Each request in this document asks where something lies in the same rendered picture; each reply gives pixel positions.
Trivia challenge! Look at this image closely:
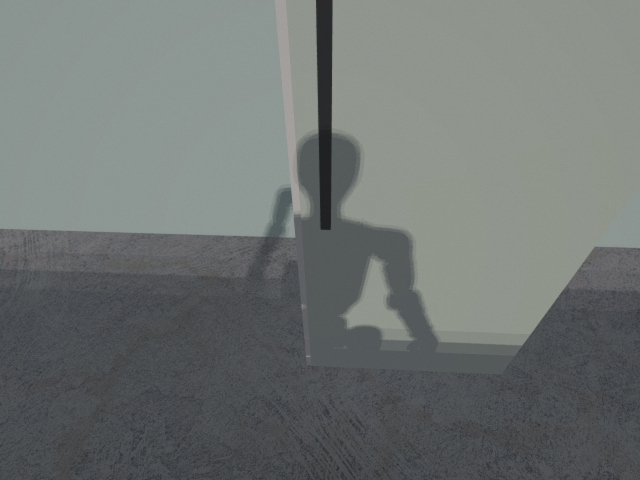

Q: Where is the fridge door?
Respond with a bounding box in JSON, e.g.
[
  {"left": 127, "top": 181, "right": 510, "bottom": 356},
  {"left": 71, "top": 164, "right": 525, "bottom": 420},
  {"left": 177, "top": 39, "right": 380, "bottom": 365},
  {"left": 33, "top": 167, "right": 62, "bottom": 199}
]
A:
[{"left": 286, "top": 0, "right": 640, "bottom": 375}]

